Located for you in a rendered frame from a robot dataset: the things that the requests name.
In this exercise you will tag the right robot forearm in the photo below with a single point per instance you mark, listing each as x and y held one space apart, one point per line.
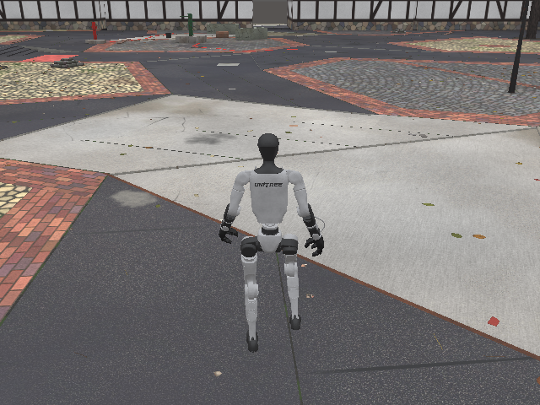
311 225

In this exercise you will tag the robot left upper arm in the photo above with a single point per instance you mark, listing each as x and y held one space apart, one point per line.
237 192

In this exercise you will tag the robot left hand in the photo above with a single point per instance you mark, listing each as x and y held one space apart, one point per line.
231 231

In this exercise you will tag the robot right hand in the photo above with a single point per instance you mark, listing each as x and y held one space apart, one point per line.
317 243

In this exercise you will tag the robot right upper arm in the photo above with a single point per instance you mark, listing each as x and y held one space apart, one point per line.
294 177

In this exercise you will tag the humanoid robot torso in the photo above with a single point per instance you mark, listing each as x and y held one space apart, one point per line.
269 201

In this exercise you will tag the robot left shin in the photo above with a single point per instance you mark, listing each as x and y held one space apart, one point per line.
251 314

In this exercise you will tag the left robot forearm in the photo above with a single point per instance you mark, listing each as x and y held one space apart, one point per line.
227 220

